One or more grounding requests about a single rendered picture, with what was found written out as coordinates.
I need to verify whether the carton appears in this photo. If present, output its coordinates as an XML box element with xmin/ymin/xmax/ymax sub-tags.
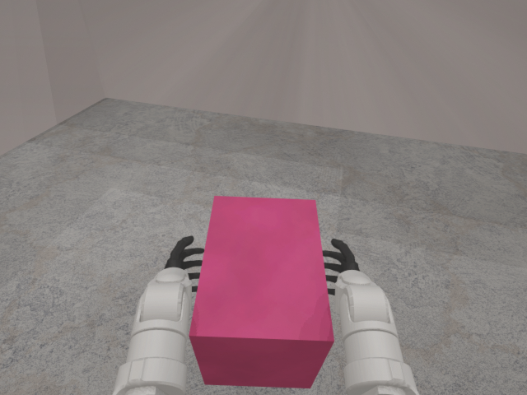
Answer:
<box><xmin>189</xmin><ymin>196</ymin><xmax>334</xmax><ymax>388</ymax></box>

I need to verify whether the left robot hand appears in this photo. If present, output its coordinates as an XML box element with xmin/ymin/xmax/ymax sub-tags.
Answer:
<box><xmin>164</xmin><ymin>235</ymin><xmax>204</xmax><ymax>292</ymax></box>

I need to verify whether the robot left forearm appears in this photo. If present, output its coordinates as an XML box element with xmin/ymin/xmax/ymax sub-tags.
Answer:
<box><xmin>112</xmin><ymin>267</ymin><xmax>192</xmax><ymax>395</ymax></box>

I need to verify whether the right robot hand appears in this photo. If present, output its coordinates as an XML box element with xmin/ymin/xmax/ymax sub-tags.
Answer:
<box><xmin>323</xmin><ymin>239</ymin><xmax>360</xmax><ymax>295</ymax></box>

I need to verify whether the robot right forearm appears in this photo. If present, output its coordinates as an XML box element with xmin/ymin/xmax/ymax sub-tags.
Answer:
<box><xmin>334</xmin><ymin>270</ymin><xmax>419</xmax><ymax>395</ymax></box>

